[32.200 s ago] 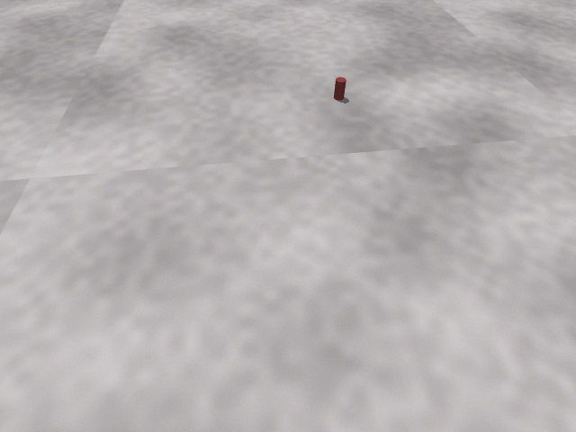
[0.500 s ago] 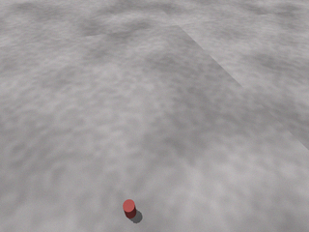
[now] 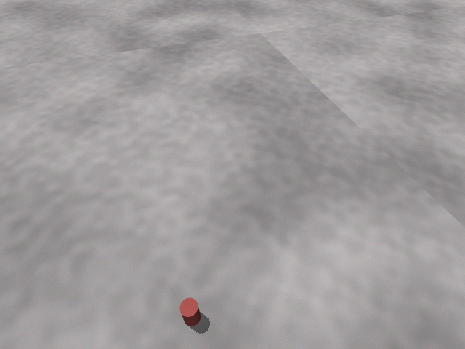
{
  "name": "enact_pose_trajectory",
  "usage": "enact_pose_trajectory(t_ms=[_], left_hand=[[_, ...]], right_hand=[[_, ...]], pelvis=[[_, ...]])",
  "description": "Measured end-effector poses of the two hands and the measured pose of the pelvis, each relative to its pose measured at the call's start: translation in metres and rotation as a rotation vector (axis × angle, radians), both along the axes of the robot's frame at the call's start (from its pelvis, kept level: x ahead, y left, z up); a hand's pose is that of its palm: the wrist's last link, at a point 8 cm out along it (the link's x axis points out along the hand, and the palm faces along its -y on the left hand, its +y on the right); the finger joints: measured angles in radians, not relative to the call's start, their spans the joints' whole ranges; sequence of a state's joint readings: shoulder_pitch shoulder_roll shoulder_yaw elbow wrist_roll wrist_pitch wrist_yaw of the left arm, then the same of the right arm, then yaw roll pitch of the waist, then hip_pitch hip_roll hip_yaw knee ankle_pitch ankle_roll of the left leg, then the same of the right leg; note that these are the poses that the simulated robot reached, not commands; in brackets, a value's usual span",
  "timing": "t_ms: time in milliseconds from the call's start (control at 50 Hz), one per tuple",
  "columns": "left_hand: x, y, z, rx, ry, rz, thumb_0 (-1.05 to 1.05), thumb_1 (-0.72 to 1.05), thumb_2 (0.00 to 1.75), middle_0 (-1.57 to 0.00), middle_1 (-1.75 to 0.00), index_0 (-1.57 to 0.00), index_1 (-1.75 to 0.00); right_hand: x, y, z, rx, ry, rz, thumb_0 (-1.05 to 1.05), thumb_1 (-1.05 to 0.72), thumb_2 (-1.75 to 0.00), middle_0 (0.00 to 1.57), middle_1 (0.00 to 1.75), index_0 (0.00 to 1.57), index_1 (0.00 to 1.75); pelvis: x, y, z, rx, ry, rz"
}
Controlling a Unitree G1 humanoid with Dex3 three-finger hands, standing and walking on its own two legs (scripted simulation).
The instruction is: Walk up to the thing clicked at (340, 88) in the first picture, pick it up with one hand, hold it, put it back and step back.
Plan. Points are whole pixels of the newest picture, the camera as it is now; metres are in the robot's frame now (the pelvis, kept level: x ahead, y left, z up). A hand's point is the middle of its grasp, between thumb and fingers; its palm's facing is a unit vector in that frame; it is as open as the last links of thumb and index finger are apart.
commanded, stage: stand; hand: left
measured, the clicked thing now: (190, 312) +0.39 +0.18 -0.72
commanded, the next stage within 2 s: step back in 0.94 s
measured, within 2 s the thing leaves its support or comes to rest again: neither
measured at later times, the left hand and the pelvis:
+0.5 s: hand out of the picture +0.09 +0.24 -0.16, palm faces -0.03 -0.94 -0.34, open 7.4 cm; pelvis +0.02 -0.01 +0.00, yaw +0 degrees
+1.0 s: hand out of the picture +0.09 +0.24 -0.16, palm faces -0.01 -0.94 -0.35, open 7.4 cm; pelvis +0.01 -0.01 +0.00, yaw +0 degrees
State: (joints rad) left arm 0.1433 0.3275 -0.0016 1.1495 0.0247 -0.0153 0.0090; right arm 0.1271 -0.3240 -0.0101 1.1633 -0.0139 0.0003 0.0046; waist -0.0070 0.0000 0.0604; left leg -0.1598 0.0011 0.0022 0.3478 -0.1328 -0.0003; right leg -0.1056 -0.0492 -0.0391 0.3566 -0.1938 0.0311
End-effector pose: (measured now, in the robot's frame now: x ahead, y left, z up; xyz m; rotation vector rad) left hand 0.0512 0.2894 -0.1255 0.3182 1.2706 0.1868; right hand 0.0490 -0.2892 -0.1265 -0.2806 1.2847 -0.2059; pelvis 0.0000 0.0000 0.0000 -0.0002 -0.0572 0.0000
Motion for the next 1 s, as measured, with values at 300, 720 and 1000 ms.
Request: enact_pose_trajectory(t_ms=[300,720,1000], left_hand=[[0.018,-0.003,0.005,0.008,-0.012,-0.001,0.00,0.90,0.90,-0.20,-0.30,-0.21,-0.30],[0.035,-0.011,0.006,-0.001,-0.039,-0.007,0.00,0.90,0.90,-0.20,-0.30,-0.21,-0.30],[0.034,-0.006,0.005,0.010,-0.034,0.013,0.00,0.90,0.90,-0.20,-0.30,-0.21,-0.30]], right_hand=[[0.012,-0.005,-0.001,0.004,-0.008,0.004,0.01,-0.90,-0.90,0.21,0.30,0.20,0.30],[0.030,-0.017,0.005,-0.011,-0.037,0.008,0.01,-0.90,-0.90,0.21,0.30,0.20,0.30],[0.028,-0.021,0.002,-0.006,-0.023,0.002,0.01,-0.90,-0.90,0.21,0.30,0.20,0.30]], pelvis=[[0.010,-0.005,0.001,0.004,0.010,-0.006],[0.018,-0.013,0.002,0.002,0.009,-0.010],[0.013,-0.014,-0.001,-0.003,0.022,-0.008]])
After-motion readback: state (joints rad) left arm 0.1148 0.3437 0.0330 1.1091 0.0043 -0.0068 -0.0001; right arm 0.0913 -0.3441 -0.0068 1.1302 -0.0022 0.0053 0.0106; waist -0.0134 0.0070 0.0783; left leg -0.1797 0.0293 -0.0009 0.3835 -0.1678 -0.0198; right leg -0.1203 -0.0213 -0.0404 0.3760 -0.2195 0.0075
